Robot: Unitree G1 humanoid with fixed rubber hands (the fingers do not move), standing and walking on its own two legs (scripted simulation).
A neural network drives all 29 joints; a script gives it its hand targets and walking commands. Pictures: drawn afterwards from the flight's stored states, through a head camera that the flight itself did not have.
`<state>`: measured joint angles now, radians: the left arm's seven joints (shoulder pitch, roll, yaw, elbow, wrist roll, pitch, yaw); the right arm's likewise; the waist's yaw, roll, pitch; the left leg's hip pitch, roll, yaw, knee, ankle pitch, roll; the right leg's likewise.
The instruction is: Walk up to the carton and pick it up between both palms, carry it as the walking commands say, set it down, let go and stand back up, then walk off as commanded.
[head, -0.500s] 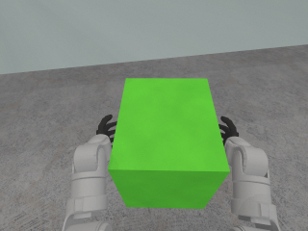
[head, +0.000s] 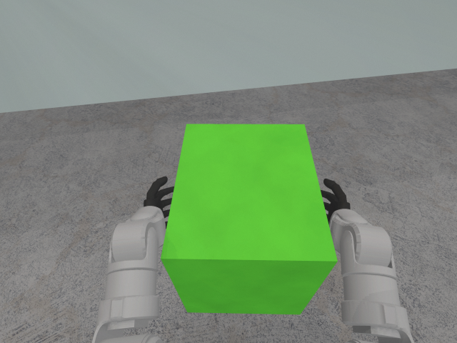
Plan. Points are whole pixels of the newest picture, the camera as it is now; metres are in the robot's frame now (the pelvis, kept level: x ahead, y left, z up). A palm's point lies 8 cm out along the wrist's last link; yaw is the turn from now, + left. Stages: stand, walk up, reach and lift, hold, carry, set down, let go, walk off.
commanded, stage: carry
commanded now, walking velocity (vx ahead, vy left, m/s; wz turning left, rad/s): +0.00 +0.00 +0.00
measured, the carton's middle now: (244, 221) +0.35 +0.00 +0.02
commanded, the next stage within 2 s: hold in 1.14 s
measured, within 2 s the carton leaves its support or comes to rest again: neither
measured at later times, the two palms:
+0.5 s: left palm (163, 207) +0.33 +0.15 +0.10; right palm (348, 212) +0.32 -0.17 +0.09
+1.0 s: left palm (162, 205) +0.33 +0.15 +0.10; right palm (347, 209) +0.33 -0.17 +0.10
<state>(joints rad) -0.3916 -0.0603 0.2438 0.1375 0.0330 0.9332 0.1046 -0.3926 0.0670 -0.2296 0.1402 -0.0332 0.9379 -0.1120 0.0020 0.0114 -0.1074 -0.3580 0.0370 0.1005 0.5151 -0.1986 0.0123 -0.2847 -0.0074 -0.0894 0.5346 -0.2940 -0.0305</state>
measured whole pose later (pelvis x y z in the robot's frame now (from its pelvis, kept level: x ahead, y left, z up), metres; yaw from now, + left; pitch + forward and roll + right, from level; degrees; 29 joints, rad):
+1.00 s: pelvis +0.00 -0.01 +0.00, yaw -1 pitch +2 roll +0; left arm -0.44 -0.05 0.24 0.08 0.03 1.01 0.12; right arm -0.44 0.05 -0.22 0.09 -0.03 1.01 -0.12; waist 0.00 0.00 -0.09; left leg -0.35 0.06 0.12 0.53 -0.22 0.00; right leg -0.28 0.00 -0.09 0.55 -0.31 -0.04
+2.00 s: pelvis -0.02 +0.04 +0.00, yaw -4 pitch +0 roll +0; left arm -0.42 -0.17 0.41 0.43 0.33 0.55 -0.03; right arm -0.44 0.11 -0.43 0.51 -0.35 0.50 0.14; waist 0.03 -0.02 0.06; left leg -0.33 -0.07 -0.08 0.51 -0.18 0.02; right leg -0.29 0.03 0.12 0.54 -0.25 0.02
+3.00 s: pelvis -0.06 +0.03 -0.12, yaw -5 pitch +36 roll -2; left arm -0.70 -0.09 0.45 0.53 0.26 0.34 0.00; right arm -0.72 0.05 -0.46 0.61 -0.21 0.30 0.05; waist 0.00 -0.01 -0.19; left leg -1.46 -0.08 -0.10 1.18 -0.34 -0.02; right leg -1.41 0.09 0.09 1.20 -0.42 0.04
